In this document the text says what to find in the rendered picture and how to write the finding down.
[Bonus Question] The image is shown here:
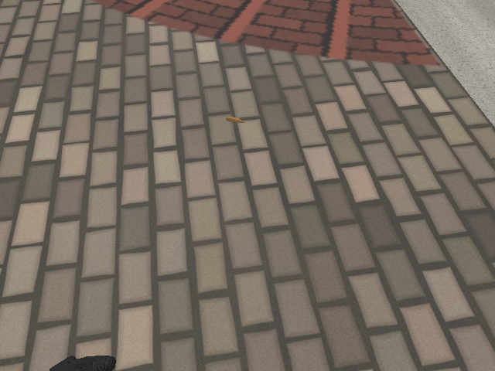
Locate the robot left hand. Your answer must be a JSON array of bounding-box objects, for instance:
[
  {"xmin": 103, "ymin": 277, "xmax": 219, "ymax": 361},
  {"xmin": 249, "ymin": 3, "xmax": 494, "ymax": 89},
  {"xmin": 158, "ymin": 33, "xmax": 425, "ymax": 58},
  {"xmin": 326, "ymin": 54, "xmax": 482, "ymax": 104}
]
[{"xmin": 49, "ymin": 356, "xmax": 116, "ymax": 371}]

